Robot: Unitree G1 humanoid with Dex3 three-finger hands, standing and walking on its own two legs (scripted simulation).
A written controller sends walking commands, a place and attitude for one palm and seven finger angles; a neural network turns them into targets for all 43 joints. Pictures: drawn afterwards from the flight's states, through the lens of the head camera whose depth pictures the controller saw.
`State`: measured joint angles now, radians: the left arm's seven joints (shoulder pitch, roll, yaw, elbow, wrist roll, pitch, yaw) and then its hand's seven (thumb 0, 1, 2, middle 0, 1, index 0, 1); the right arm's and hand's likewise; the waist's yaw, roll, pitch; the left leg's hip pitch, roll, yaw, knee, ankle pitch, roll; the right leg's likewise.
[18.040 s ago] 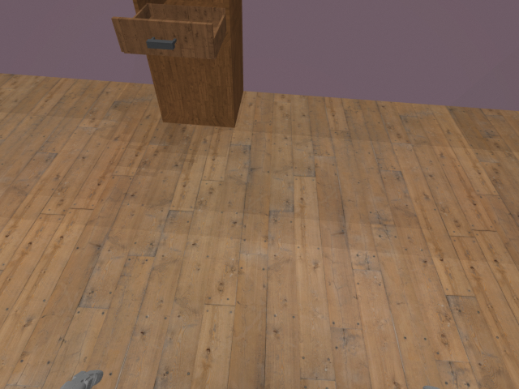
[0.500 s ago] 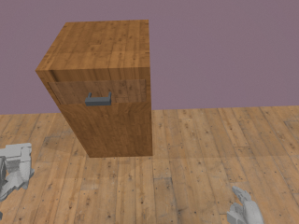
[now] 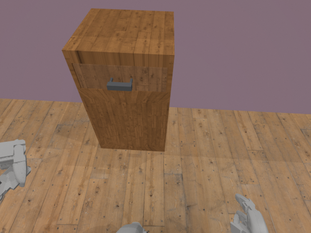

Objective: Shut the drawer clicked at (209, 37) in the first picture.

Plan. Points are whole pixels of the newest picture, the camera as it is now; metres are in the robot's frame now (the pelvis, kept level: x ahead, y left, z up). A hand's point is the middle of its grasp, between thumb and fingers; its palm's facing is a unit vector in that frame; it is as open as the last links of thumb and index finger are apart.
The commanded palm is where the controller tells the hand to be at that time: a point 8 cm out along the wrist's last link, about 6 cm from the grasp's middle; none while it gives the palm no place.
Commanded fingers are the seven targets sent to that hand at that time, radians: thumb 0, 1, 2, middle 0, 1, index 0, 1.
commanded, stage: step back with the hand held close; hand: left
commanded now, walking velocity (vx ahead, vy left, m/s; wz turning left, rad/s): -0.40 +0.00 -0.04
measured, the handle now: (120, 83) +0.73 +0.21 -0.09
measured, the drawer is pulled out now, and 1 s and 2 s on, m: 0.00 0.00 0.00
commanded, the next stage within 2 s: stop stepping back and stand still in 0.34 s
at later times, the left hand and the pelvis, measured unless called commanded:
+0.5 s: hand (25, 218) +0.12 +0.20 +0.19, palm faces +0.15 -0.85 -0.51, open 3.2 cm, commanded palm +0.05 +0.26 +0.19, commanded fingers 0.00 0.90 0.90 -1.40 -1.60 -1.40 -1.60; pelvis -0.11 +0.00 +0.00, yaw -5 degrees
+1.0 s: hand out of the picture +0.06 +0.24 +0.17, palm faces +0.32 -0.86 -0.39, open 3.2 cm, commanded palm +0.01 +0.29 +0.19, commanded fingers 0.00 0.90 0.90 -1.40 -1.60 -1.40 -1.60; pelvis -0.14 +0.02 +0.00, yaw -5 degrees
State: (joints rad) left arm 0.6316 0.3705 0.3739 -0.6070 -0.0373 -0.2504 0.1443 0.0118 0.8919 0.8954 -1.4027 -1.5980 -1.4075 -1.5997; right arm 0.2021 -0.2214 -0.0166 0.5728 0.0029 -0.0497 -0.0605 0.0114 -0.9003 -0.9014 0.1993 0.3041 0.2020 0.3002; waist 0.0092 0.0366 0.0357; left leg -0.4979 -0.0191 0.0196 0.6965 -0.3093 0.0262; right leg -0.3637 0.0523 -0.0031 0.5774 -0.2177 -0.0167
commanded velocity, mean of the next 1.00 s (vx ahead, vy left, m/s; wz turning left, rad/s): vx -0.11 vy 0.02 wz -0.01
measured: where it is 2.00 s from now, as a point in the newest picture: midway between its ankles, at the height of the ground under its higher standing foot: outside the picture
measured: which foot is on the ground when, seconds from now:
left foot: down 0.00-0.48, up 0.50-0.56, down 0.58-1.00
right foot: down 0.00-0.10, up 0.12-0.40, down 0.42-1.00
